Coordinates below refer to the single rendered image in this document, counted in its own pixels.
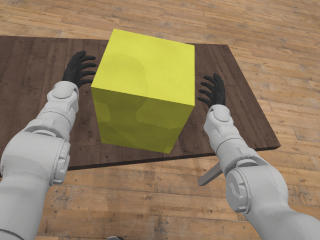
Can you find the right robot forearm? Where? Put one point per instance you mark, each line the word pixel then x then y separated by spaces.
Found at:
pixel 230 148

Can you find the left robot forearm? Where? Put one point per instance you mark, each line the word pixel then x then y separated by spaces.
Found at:
pixel 57 117

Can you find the right robot upper arm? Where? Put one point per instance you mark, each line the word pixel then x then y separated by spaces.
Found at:
pixel 260 194

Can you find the robot right hand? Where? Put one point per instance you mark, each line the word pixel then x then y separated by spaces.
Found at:
pixel 217 97

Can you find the robot left hand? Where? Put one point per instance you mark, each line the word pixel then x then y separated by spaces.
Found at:
pixel 73 71

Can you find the carton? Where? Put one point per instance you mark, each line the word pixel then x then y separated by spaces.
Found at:
pixel 144 91

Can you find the left robot upper arm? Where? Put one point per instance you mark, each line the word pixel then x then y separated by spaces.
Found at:
pixel 33 164

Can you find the table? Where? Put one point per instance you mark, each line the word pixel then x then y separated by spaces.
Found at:
pixel 31 66

